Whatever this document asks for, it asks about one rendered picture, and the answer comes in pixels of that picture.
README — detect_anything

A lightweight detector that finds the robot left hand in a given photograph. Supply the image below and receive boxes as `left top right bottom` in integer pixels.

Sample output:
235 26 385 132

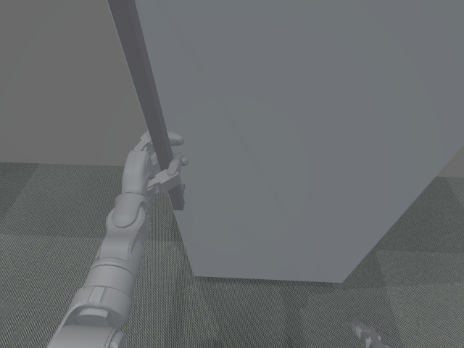
122 130 189 202

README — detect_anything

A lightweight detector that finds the fridge door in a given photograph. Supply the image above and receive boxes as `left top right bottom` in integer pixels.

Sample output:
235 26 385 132
107 0 464 283

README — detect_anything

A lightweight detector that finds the handle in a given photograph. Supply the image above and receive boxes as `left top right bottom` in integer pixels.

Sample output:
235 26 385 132
107 0 185 210

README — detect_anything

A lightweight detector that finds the robot left forearm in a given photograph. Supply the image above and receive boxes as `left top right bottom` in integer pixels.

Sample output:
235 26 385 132
46 193 152 348

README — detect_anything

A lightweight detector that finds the robot right hand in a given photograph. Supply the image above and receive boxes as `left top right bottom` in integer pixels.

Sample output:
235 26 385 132
349 319 389 348

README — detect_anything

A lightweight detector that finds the robot left upper arm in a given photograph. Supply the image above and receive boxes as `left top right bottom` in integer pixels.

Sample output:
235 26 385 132
49 324 126 348

